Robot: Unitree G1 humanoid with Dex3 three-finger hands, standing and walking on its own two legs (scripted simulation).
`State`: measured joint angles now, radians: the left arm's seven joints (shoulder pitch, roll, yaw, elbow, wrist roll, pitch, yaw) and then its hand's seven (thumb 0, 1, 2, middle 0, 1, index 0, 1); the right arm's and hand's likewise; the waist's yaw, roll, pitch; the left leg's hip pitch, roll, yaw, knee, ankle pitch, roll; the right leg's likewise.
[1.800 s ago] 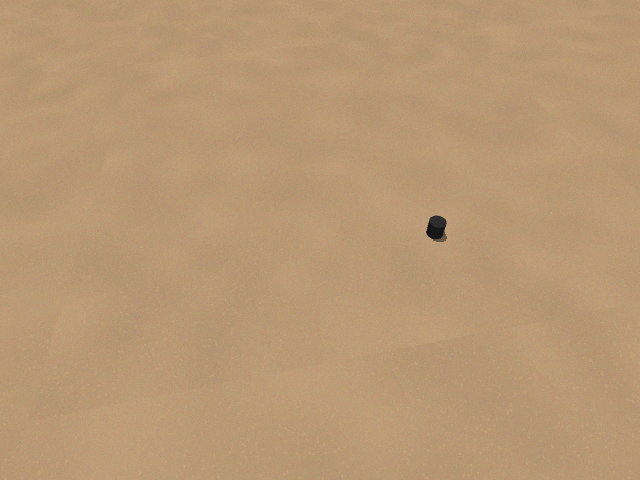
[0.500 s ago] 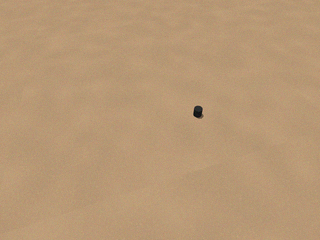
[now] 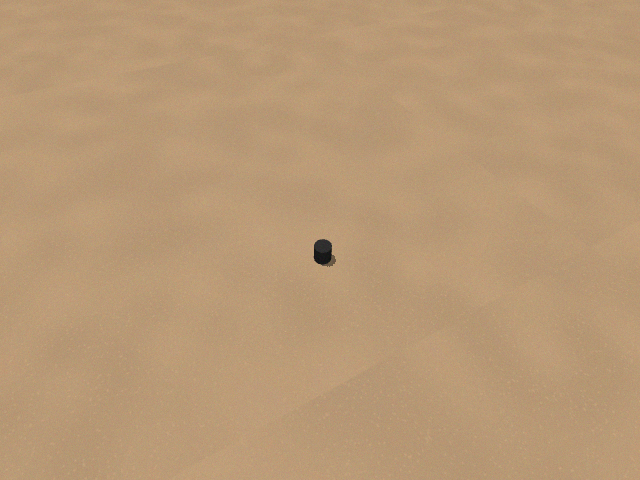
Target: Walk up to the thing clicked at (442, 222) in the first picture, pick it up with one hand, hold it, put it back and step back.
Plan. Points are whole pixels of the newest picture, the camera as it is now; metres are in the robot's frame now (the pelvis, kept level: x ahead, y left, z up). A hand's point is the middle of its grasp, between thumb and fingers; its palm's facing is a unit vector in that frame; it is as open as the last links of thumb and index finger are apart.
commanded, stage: walk up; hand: left
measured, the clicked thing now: (322, 251) +1.06 +0.07 -0.72
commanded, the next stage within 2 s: none
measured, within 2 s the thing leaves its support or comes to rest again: neither
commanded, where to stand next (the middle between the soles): +0.62 -0.10 m, yaw -11 degrees
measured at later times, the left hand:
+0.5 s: hand (239, 321) +0.38 +0.18 -0.10, palm faces -0.19 -0.89 -0.42, open 7.4 cm
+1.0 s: hand (236, 286) +0.48 +0.21 -0.14, palm faces -0.22 -0.90 -0.37, open 7.4 cm
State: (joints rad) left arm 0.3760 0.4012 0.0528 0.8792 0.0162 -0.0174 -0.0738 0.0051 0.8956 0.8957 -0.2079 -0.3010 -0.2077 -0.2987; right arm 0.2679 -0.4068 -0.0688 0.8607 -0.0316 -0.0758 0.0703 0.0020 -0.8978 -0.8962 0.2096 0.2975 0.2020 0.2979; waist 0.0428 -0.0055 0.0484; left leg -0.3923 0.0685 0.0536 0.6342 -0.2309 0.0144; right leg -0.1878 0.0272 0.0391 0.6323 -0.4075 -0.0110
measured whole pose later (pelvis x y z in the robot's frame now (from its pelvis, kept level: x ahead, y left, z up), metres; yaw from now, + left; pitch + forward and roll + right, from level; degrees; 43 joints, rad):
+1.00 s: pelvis +0.41 -0.06 +0.00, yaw -12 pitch -2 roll -1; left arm 0.38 0.42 0.02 0.87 0.00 -0.05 -0.01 0.01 0.90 0.90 -0.20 -0.30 -0.20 -0.30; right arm 0.24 -0.40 -0.07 0.79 -0.02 -0.08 0.07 0.00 -0.90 -0.90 0.21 0.30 0.20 0.30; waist 0.02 -0.01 0.10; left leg -0.35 0.06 0.07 0.63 -0.24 0.02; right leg -0.31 0.02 0.02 1.06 -0.51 -0.04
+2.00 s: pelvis +0.57 -0.07 +0.01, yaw -11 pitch -2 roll -1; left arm 0.17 0.37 -0.01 1.05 0.00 -0.01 0.00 0.00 0.90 0.90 -0.20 -0.30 -0.20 -0.30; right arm 0.11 -0.36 0.00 1.00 0.00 -0.01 0.02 0.00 -0.90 -0.90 0.21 0.30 0.20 0.30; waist 0.02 0.00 0.06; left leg -0.33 0.05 0.00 0.62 -0.26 -0.02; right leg -0.25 -0.03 -0.02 0.59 -0.31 0.03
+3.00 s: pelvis +0.59 -0.07 +0.03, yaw -11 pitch -2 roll +0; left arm 0.08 0.35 0.00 1.16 0.01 0.00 -0.01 0.00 0.90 0.90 -0.20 -0.30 -0.20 -0.30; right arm 0.08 -0.35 -0.01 1.15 -0.02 -0.01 0.02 0.00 -0.90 -0.90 0.21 0.30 0.20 0.30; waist 0.00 0.01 0.04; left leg -0.18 0.03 0.02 0.35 -0.14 -0.02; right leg -0.11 -0.05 -0.02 0.33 -0.20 0.04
